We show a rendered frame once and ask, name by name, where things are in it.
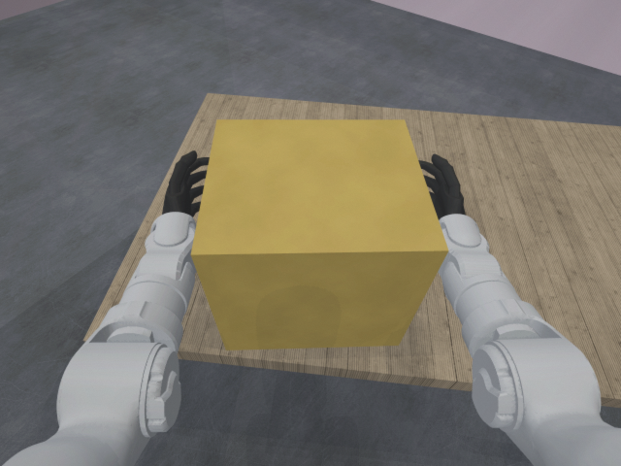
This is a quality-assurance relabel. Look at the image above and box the robot left upper arm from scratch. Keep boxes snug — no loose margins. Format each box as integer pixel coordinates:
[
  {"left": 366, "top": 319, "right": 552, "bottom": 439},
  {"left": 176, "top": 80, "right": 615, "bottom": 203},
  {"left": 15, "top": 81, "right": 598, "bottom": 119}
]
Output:
[{"left": 2, "top": 343, "right": 181, "bottom": 466}]

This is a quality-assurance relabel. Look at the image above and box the right robot forearm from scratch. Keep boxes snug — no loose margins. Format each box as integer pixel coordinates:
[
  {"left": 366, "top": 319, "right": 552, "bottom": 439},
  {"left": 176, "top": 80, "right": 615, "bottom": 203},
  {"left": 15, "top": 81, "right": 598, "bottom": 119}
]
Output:
[{"left": 438, "top": 214, "right": 601, "bottom": 412}]

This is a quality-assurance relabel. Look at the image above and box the carton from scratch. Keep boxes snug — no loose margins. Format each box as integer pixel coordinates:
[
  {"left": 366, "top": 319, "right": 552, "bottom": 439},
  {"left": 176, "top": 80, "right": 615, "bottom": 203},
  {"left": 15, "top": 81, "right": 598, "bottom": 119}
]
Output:
[{"left": 191, "top": 119, "right": 449, "bottom": 350}]

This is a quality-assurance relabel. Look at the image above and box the robot right upper arm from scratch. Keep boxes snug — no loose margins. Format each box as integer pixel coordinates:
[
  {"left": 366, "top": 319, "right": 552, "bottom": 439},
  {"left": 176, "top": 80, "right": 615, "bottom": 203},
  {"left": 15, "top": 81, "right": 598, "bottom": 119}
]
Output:
[{"left": 472, "top": 338, "right": 621, "bottom": 466}]

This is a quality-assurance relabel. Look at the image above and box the left robot forearm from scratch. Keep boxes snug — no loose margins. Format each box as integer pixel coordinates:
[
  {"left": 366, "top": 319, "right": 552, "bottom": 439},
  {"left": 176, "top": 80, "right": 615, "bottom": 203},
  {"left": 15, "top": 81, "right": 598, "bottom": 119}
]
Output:
[{"left": 56, "top": 212, "right": 197, "bottom": 425}]

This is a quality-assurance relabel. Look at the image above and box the left robot hand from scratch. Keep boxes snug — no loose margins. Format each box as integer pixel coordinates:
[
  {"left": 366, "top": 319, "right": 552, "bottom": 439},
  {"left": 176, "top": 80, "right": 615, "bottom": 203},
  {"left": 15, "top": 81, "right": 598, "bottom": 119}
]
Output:
[{"left": 162, "top": 150, "right": 210, "bottom": 217}]

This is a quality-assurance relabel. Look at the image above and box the table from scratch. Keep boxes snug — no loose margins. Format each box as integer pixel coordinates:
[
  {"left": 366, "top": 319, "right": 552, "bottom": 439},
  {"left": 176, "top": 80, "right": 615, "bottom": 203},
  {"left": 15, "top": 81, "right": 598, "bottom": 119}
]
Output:
[{"left": 83, "top": 93, "right": 621, "bottom": 408}]

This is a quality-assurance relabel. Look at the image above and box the right robot hand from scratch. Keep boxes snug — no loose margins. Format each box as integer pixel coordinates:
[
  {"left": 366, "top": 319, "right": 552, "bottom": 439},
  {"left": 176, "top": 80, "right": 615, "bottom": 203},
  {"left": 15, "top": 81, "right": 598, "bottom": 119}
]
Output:
[{"left": 418, "top": 154, "right": 466, "bottom": 220}]

